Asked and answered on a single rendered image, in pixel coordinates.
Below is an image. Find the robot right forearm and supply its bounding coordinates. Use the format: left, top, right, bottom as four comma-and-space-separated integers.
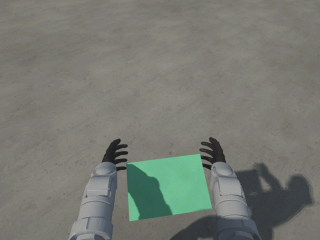
209, 161, 262, 240

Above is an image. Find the carton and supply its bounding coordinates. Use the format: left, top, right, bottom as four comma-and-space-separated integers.
126, 154, 212, 221

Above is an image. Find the robot right hand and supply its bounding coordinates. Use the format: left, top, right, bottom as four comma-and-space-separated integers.
199, 137, 226, 170

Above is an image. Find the robot left hand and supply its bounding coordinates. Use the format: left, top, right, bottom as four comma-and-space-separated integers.
102, 138, 128, 171

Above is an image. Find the robot left forearm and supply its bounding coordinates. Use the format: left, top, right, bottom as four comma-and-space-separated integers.
68, 162, 118, 240

